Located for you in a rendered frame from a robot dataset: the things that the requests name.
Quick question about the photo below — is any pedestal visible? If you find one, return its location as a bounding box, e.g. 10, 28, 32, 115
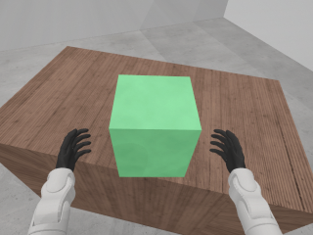
0, 46, 313, 235

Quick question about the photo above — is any right robot forearm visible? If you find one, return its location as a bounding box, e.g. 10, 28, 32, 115
228, 167, 283, 235

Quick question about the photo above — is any robot right hand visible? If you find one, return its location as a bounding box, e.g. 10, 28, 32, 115
209, 129, 246, 173

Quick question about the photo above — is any carton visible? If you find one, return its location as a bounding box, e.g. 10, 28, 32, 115
109, 74, 201, 177

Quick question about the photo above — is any left robot forearm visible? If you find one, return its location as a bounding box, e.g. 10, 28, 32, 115
27, 167, 76, 235

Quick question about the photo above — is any robot left hand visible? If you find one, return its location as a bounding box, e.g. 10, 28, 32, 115
55, 128, 92, 172

